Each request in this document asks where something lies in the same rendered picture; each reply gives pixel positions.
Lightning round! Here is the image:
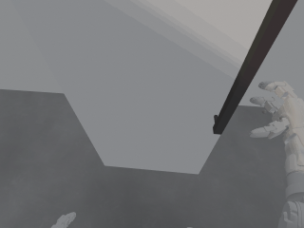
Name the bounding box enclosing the left robot hand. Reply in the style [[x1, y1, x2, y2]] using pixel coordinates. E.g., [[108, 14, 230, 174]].
[[51, 212, 76, 228]]

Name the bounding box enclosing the handle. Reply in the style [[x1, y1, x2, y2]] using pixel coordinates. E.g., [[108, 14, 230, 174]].
[[213, 0, 297, 135]]

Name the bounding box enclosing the right robot hand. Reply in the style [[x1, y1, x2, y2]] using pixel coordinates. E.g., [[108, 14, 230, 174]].
[[249, 81, 304, 139]]

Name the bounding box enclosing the right robot upper arm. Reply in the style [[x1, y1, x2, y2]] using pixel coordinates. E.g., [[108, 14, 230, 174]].
[[277, 200, 304, 228]]

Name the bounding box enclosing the fridge door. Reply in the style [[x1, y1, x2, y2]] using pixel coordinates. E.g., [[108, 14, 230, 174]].
[[11, 0, 273, 175]]

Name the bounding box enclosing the robot right forearm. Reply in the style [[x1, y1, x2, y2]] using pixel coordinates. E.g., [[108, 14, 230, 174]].
[[282, 127, 304, 203]]

